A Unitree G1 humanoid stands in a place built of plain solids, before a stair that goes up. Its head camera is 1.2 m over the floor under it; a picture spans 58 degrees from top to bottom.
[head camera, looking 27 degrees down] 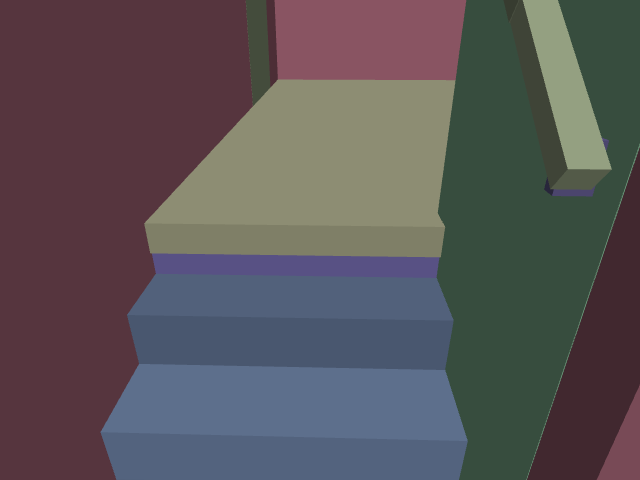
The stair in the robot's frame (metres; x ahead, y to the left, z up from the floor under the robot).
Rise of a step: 0.17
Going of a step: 0.22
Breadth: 0.85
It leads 1 degrees to the right of straight ahead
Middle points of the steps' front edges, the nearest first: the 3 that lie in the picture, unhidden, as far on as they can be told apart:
0.69 0.09 0.34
0.91 0.08 0.51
1.12 0.09 0.68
